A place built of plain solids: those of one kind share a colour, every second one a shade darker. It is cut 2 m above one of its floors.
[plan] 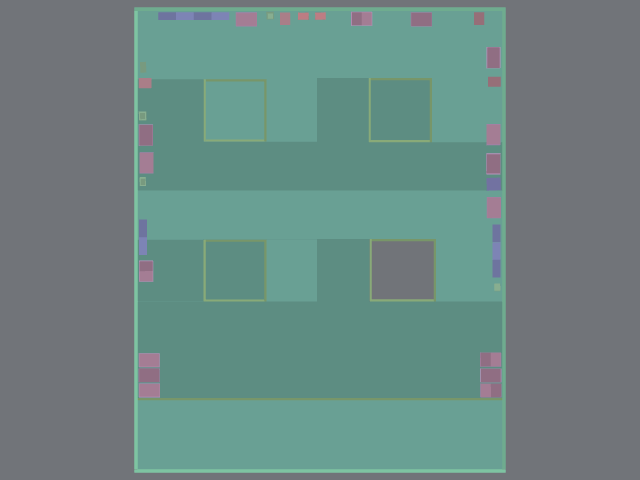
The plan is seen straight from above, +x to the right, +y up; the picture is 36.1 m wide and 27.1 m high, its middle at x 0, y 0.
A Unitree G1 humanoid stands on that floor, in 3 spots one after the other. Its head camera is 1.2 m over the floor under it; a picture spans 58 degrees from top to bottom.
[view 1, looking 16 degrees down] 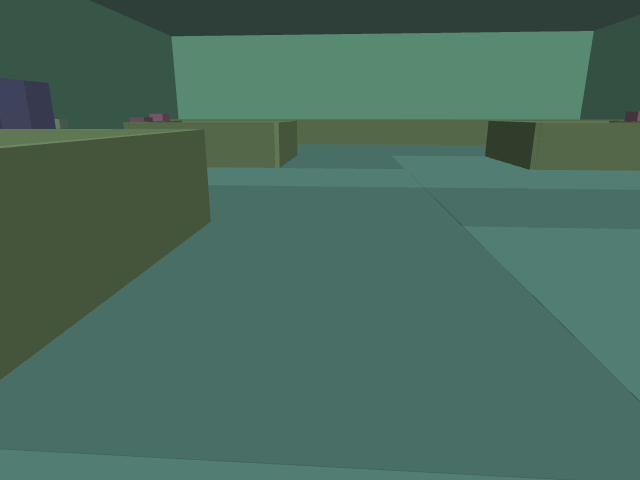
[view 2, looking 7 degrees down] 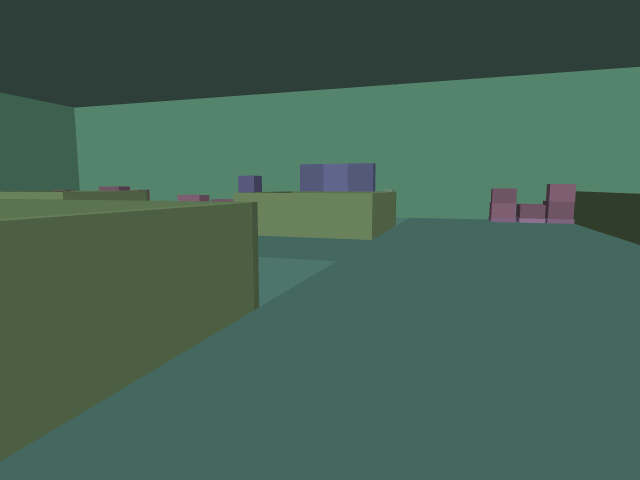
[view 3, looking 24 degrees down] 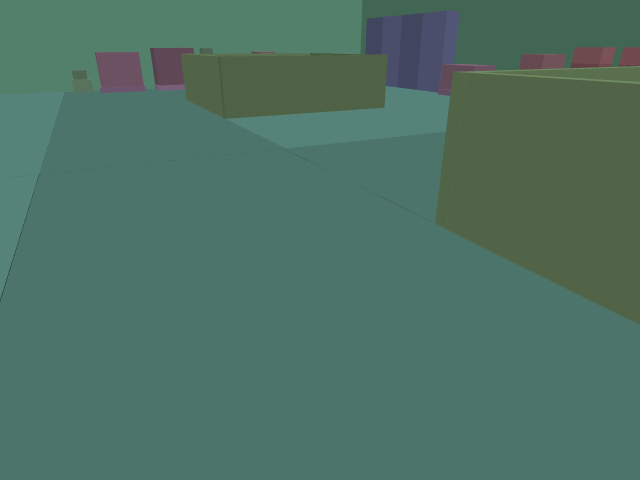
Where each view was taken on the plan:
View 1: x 1.11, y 10.40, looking -86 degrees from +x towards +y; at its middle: floor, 4.35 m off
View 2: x -6.86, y -5.37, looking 18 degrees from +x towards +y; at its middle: floor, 9.85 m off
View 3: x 5.03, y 3.40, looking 153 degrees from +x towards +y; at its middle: floor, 2.95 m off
